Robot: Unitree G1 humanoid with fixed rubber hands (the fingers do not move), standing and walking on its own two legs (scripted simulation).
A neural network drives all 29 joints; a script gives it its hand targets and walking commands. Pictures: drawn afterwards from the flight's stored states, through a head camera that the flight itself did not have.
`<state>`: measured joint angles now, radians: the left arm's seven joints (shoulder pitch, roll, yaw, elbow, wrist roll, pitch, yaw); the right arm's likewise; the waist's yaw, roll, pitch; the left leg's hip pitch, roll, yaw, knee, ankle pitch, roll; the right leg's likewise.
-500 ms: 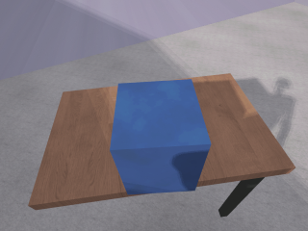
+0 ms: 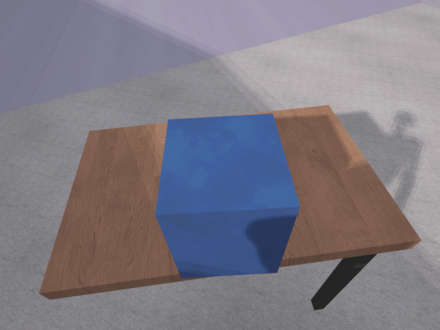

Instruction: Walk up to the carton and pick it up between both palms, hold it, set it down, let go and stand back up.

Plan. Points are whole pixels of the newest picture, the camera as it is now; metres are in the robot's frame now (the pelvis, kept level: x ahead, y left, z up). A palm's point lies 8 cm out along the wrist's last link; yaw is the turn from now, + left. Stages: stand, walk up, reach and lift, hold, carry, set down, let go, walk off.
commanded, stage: stand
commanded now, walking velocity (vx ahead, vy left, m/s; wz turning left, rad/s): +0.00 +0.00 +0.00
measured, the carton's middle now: (225, 199) +0.36 +0.01 +0.04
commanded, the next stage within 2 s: none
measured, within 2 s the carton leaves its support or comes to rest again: neither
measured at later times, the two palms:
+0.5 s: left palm out of the picture -0.04 +0.20 -0.15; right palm out of the picture -0.04 -0.19 -0.15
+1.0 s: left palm out of the picture -0.03 +0.20 -0.15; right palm out of the picture -0.03 -0.18 -0.15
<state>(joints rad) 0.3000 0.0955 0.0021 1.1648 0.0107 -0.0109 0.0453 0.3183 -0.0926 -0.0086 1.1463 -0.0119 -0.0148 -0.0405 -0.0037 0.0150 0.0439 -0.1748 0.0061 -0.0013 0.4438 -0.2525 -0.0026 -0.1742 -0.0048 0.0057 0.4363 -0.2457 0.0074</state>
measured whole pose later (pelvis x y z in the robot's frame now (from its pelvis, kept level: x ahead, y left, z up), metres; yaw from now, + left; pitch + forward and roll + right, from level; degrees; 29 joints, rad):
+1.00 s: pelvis +0.00 +0.01 +0.00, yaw +0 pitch -1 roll +0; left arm 0.32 0.08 0.00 1.15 0.01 -0.01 0.04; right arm 0.33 -0.08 -0.01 1.15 -0.01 -0.02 -0.04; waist 0.01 0.01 0.04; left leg -0.17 0.00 0.00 0.43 -0.24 0.01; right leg -0.17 -0.02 0.01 0.43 -0.24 0.02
